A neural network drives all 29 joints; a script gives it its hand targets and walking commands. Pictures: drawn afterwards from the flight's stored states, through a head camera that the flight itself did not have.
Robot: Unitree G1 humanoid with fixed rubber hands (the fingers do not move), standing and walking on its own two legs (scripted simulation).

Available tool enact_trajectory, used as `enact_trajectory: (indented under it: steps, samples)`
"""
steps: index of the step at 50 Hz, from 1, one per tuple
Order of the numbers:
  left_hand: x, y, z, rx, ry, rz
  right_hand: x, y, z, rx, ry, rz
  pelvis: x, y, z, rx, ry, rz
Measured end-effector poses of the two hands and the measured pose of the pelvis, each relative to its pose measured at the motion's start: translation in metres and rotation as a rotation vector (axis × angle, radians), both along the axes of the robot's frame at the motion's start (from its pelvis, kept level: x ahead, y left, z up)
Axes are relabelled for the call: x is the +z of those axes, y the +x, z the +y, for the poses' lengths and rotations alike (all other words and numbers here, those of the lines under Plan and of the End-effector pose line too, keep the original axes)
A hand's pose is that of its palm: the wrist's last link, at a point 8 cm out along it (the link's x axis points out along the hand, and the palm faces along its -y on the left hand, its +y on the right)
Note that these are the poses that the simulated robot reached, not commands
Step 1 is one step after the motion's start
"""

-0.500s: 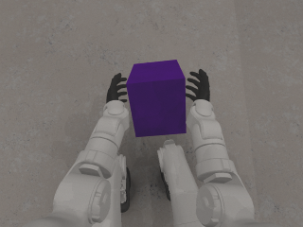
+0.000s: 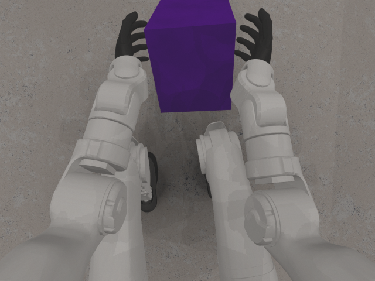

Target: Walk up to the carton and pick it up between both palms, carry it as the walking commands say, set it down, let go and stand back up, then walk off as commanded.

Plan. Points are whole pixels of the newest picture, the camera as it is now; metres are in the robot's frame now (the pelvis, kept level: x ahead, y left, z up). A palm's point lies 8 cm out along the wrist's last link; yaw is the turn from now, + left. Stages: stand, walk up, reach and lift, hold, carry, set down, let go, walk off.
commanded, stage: set down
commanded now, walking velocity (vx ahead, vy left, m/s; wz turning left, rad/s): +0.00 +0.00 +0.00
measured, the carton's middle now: (194, 52) +0.53 -0.08 -0.21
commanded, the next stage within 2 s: none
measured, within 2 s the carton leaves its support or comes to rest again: neither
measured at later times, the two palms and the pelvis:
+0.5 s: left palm (139, 54) +0.53 +0.04 -0.19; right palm (246, 57) +0.49 -0.18 -0.18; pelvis +0.01 +0.00 -0.05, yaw +0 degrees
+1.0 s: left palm (148, 47) +0.56 +0.02 -0.24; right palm (251, 47) +0.53 -0.21 -0.22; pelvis +0.02 -0.01 -0.08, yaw +0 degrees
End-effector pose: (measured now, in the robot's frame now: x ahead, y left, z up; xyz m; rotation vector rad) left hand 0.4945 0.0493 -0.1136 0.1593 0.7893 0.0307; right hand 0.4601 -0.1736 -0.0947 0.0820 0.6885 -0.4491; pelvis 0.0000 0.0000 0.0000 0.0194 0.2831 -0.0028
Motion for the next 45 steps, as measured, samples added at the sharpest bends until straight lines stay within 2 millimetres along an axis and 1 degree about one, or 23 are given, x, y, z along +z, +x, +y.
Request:
enact_trajectory:
  steps: [6,11,19,23,27,34,40,45]
  samples:
    - [-0.008,0.007,-0.003,-0.007,0.023,0.01,-0.011,0.007,-0.004,0.024,-0.008,0.015,-0.011,-0.007,-0.002,0.003,-0.005,0.004]
    - [-0.02,0.017,-0.007,-0.024,0.035,0.01,-0.023,0.017,-0.008,0.031,-0.021,0.021,-0.02,-0.009,-0.003,-0.008,-0.004,0.027]
    - [-0.054,0.03,-0.011,-0.024,0.03,0.005,-0.056,0.03,-0.011,0.032,-0.03,0.016,-0.037,-0.003,-0.004,-0.016,0.005,0.08]
    - [-0.072,0.034,-0.011,-0.026,0.027,0.018,-0.075,0.031,-0.01,0.022,-0.025,0.028,-0.045,0.003,-0.004,-0.011,0.006,0.104]
    - [-0.086,0.035,-0.01,-0.026,0.032,0.029,-0.091,0.032,-0.01,0.018,-0.013,0.037,-0.05,0.01,-0.004,-0.003,0.004,0.124]
    - [-0.105,0.039,-0.017,-0.025,0.019,0.033,-0.103,0.041,-0.018,0.03,-0.023,0.041,-0.056,0.018,-0.004,-0.003,0.005,0.143]
    - [-0.12,0.045,-0.023,-0.026,0.009,0.03,-0.115,0.049,-0.024,0.04,-0.03,0.038,-0.065,0.022,-0.004,-0.01,0.01,0.155]
    - [-0.123,0.055,-0.025,-0.058,-0.024,0.024,-0.121,0.058,-0.031,0.046,-0.011,0.014,-0.074,0.023,-0.005,-0.009,0.01,0.154]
